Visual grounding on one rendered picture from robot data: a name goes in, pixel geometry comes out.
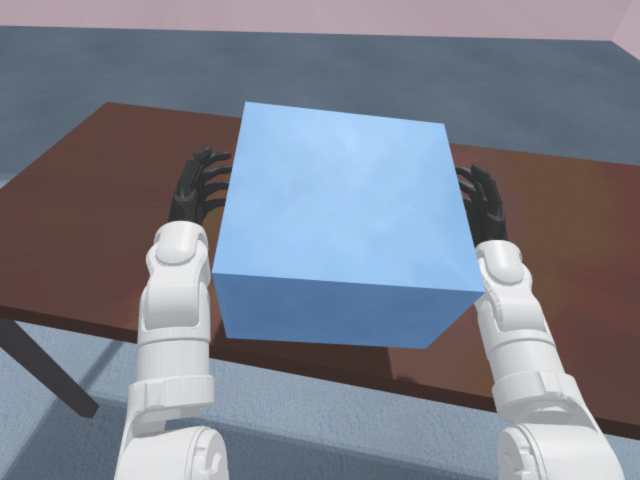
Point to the left robot upper arm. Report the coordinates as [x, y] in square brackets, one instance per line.
[193, 453]

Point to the right robot upper arm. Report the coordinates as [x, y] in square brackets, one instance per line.
[554, 452]

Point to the right robot hand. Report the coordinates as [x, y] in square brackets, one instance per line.
[485, 214]

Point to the carton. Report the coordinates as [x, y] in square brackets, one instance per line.
[343, 228]

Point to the left robot hand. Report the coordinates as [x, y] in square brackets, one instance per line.
[189, 196]

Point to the robot right forearm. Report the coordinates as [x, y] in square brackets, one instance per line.
[530, 383]

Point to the robot left forearm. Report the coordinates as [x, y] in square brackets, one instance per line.
[173, 379]

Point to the table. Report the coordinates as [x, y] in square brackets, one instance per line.
[77, 223]

